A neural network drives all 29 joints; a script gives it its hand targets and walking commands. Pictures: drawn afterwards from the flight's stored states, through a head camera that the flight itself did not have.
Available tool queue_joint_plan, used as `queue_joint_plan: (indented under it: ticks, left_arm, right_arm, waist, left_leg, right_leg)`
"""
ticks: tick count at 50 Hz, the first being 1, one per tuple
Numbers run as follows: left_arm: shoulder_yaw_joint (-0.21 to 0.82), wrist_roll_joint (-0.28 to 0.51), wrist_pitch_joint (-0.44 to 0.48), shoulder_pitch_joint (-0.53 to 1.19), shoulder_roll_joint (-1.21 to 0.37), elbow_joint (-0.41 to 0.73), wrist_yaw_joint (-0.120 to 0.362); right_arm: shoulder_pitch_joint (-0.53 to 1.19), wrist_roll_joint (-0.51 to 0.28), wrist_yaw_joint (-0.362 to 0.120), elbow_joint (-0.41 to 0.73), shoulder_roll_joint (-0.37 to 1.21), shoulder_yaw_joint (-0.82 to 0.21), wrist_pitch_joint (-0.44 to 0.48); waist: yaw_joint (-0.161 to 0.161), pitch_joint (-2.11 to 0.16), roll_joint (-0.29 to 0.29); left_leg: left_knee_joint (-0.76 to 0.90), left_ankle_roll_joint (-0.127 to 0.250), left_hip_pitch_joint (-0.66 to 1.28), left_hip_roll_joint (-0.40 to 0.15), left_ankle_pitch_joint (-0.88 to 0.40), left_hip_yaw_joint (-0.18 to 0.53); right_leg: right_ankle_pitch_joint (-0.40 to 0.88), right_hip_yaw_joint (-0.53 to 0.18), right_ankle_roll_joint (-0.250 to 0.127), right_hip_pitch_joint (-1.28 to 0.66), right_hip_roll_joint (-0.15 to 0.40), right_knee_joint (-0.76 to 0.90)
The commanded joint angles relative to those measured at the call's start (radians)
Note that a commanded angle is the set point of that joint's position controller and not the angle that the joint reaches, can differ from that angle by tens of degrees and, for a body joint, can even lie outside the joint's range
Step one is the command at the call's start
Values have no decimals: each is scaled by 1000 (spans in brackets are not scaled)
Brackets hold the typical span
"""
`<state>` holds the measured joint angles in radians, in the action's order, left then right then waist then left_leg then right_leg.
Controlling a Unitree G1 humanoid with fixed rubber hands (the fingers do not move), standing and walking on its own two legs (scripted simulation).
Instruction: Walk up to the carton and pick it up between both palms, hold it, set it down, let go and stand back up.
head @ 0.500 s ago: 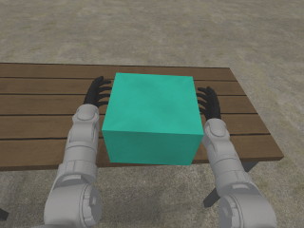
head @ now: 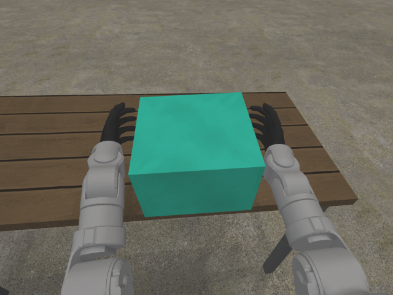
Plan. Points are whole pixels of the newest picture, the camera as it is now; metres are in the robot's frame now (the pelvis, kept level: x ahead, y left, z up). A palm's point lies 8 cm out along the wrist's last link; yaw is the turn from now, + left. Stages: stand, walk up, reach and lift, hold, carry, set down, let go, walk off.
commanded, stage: reach and lift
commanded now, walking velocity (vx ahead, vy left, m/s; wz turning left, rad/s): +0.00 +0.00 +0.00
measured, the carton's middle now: (194, 152) +0.39 -0.01 +0.09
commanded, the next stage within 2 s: hold in 1.10 s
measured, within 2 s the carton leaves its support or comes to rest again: neither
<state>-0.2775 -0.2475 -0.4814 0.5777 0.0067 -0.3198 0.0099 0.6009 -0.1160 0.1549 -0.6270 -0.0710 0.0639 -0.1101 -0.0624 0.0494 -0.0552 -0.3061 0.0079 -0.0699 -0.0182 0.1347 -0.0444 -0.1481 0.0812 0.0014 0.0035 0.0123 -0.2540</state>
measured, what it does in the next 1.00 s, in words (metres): stands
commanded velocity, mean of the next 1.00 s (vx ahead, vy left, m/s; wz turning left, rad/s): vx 0.00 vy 0.00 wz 0.00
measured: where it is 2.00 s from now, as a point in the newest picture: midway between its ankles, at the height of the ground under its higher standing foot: outside the picture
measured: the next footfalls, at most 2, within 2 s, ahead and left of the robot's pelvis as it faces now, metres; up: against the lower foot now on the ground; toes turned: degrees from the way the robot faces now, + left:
none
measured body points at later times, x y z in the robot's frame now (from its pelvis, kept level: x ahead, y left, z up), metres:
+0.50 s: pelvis -0.01 +0.00 +0.00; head -0.03 +0.02 +0.45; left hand +0.38 +0.16 +0.16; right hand +0.38 -0.17 +0.16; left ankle +0.03 +0.11 -0.75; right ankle +0.00 -0.12 -0.75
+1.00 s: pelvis +0.00 +0.00 +0.00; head -0.04 +0.02 +0.45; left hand +0.38 +0.16 +0.17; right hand +0.38 -0.17 +0.17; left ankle +0.03 +0.11 -0.75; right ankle +0.00 -0.12 -0.75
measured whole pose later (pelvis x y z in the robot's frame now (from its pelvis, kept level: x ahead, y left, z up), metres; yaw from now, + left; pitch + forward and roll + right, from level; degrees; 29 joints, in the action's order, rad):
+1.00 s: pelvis +0.00 +0.00 +0.00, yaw +0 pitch -8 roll -1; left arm -0.29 -0.28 -0.64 0.59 -0.01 -0.18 0.01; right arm 0.66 -0.16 0.14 -0.58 -0.09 0.05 -0.22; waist -0.08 0.05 -0.06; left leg -0.31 0.01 -0.04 -0.01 0.14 -0.03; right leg -0.15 0.07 0.00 -0.02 0.01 -0.27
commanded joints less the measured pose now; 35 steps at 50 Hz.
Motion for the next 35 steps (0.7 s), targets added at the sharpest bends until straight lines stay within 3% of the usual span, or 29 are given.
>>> queue_joint_plan:
  ticks: [1, 8, 13, 23, 35]
  left_arm:
    - [468, 113, 45, 618, -567, 178, 142]
    - [490, 115, -13, 593, -569, 246, 129]
    - [457, 103, -34, 623, -547, 217, 141]
    - [442, 104, -41, 643, -541, 212, 143]
    - [469, 112, -61, 649, -545, 260, 140]
  right_arm:
    - [717, -39, -104, 309, 570, -362, 49]
    - [716, -62, -110, 341, 549, -363, 17]
    - [744, -38, -116, 323, 558, -329, 4]
    - [774, -51, -113, 318, 563, -338, -8]
    - [766, -84, -108, 337, 547, -353, -30]
  waist:
    - [-9, -467, 56]
    - [-18, -448, 67]
    - [-13, -416, 54]
    - [-11, -454, 48]
    - [-29, -453, 69]
  left_leg:
    - [-15, -29, 207, 50, -245, 19]
    - [-13, -32, 226, 43, -232, 23]
    - [20, -10, 174, 46, -118, 11]
    - [5, -8, 188, 52, -160, 11]
    - [-15, -32, 228, 49, -240, 21]
  right_leg:
    - [229, -6, 39, -26, -52, 7]
    - [180, 4, 31, 4, -57, 13]
    - [130, 4, 36, 0, -43, 18]
    - [187, 0, 44, -30, -47, 6]
    - [219, 8, 41, -27, -58, 4]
